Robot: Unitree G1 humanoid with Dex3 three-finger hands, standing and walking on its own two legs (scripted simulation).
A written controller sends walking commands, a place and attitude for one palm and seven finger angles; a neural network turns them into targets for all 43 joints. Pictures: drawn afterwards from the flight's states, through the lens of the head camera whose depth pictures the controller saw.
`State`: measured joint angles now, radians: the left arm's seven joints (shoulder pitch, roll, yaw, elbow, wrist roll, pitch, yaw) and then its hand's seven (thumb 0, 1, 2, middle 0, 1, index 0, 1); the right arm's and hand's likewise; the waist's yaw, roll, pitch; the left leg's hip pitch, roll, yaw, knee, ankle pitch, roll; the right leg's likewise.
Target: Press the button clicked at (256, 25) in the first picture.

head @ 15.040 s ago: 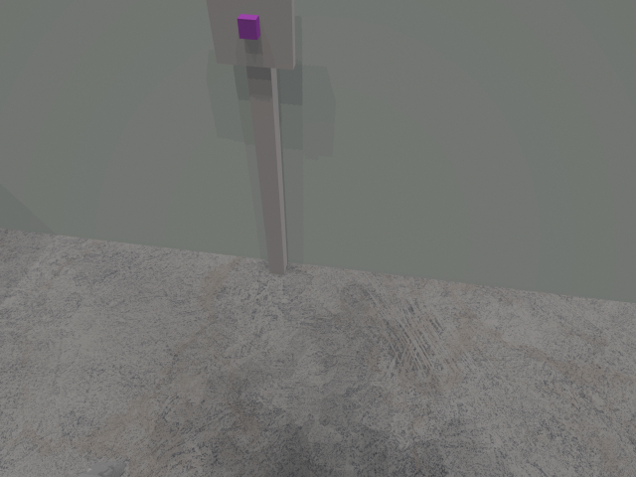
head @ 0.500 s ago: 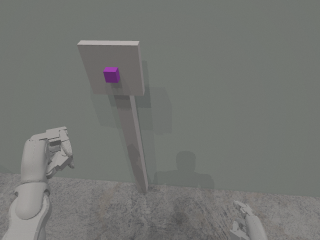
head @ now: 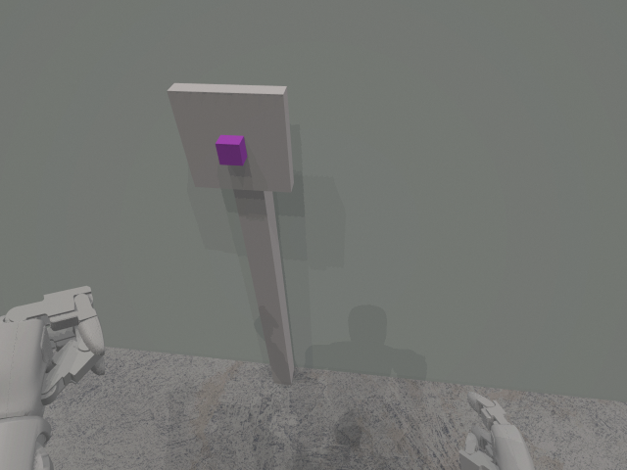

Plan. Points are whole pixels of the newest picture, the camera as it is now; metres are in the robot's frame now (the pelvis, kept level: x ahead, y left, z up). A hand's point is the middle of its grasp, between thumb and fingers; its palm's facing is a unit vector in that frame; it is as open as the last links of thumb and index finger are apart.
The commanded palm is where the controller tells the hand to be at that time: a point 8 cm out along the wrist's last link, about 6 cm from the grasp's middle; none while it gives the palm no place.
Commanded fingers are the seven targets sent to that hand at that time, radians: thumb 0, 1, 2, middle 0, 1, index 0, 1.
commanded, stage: draw the hand back to the body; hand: left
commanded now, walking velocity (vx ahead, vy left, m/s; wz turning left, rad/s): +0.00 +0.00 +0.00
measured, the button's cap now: (232, 149) +0.53 +0.22 +0.16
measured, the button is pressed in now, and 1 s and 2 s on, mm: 0 0 0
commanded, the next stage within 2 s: step back with the hand held close in 0.08 s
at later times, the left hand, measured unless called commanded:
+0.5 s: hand (90, 352) +0.17 +0.25 +0.15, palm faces +0.30 -0.83 -0.47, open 3.1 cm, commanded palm +0.11 +0.29 +0.17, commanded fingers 0.00 0.90 0.90 -1.30 -1.50 -1.30 -1.50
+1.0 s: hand (24, 418) +0.10 +0.26 +0.16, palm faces +0.39 -0.82 -0.42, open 3.1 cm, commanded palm +0.04 +0.31 +0.17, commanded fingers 0.00 0.90 0.90 -1.30 -1.50 -1.30 -1.50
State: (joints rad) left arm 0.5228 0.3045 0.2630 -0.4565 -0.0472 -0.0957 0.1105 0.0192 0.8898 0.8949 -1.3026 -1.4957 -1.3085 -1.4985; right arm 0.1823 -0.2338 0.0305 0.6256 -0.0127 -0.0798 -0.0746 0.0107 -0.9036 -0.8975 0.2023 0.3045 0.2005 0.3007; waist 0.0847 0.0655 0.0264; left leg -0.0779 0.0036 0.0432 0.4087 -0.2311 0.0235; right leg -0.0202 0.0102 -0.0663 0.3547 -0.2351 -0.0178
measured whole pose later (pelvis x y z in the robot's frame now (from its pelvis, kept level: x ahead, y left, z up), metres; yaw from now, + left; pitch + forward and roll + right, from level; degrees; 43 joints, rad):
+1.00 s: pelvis -0.09 +0.03 -0.02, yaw -1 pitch +0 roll -2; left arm 0.59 0.37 0.36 -0.61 -0.01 -0.25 0.16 0.02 0.89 0.89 -1.30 -1.50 -1.31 -1.50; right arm 0.22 -0.23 0.01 0.57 0.00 -0.07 -0.08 0.01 -0.90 -0.90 0.21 0.30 0.20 0.30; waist 0.01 0.01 0.03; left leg -0.45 -0.02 0.04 0.66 -0.28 0.04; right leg -0.38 -0.01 -0.05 0.57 -0.18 0.01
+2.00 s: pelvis -0.21 +0.07 -0.02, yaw -2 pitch +1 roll -2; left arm 0.59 0.40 0.36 -0.62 -0.02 -0.23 0.15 0.02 0.88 0.89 -1.31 -1.50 -1.31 -1.50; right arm 0.25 -0.20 0.03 0.63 -0.01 -0.10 -0.08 0.01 -0.90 -0.90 0.21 0.31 0.20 0.30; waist 0.01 -0.04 -0.06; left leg -0.36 -0.01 -0.02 0.58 -0.28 0.02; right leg -0.25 0.01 -0.05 0.57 -0.34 0.01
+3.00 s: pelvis -0.28 +0.08 -0.02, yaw +0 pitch -2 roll -1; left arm 0.25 0.22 -0.01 0.82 0.03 0.06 0.00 0.02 0.91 0.89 -1.05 -1.25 -1.05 -1.25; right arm 0.17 -0.27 0.00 0.89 -0.03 0.02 0.01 0.01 -0.91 -0.90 0.20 0.30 0.20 0.30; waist -0.03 0.01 0.05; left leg -0.35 -0.01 0.00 0.60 -0.22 0.02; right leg -0.24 -0.02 -0.11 0.61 -0.33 -0.03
